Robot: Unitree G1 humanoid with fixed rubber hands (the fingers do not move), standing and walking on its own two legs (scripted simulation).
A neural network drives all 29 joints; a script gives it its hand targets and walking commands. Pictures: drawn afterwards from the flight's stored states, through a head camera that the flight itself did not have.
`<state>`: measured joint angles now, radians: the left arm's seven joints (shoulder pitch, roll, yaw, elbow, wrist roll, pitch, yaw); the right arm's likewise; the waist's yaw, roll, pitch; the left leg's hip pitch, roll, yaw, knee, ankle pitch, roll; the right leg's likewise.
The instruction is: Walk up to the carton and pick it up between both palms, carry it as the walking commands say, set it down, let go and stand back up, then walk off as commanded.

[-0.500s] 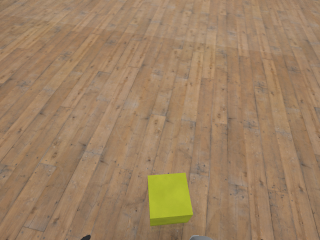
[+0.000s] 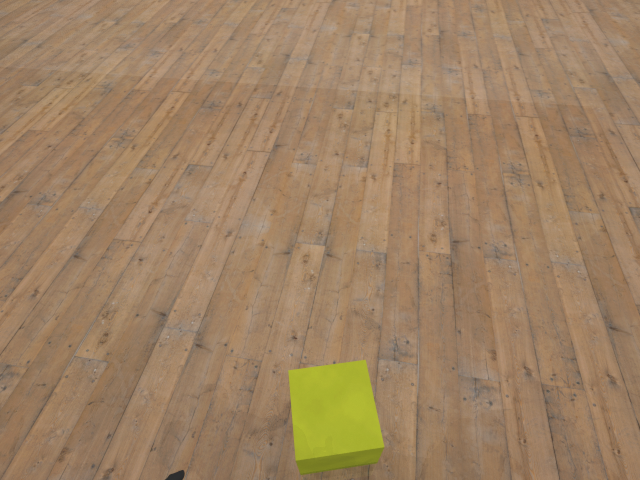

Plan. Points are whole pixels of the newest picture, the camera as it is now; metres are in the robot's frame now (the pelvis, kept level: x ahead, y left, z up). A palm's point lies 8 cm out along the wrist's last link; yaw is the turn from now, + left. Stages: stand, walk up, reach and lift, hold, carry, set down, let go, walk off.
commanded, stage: walk up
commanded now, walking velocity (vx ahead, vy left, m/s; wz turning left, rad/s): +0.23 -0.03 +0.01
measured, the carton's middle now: (333, 417) +0.38 +0.00 -0.65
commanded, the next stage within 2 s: stand in 0.46 s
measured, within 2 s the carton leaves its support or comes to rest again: neither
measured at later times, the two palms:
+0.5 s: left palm out of the picture +0.12 +0.25 -0.12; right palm out of the picture +0.11 -0.25 -0.11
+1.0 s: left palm out of the picture +0.09 +0.23 -0.11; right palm out of the picture +0.03 -0.27 -0.11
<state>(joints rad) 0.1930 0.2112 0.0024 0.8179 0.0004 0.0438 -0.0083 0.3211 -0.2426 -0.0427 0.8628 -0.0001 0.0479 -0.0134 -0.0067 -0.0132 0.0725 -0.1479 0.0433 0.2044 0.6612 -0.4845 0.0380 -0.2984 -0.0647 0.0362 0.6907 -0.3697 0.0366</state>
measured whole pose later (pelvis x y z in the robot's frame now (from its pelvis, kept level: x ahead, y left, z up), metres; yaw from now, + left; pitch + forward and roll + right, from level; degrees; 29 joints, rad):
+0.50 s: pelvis +0.03 +0.01 +0.01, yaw +0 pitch +1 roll -1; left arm 0.20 0.21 0.00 0.82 0.00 0.01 0.02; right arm 0.21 -0.24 -0.04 0.86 0.00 0.02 -0.01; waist 0.01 -0.01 0.05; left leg -0.27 0.04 0.18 0.65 -0.41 0.05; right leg -0.29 -0.04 0.03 0.64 -0.35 0.05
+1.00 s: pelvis -0.01 -0.01 +0.01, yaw +0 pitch -2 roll +0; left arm 0.20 0.21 0.00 0.82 0.00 0.03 0.02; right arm 0.29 -0.24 -0.04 0.87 0.00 0.02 -0.01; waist -0.01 -0.01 0.04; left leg -0.25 0.04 0.18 0.62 -0.34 0.05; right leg -0.29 -0.04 0.03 0.64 -0.31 0.04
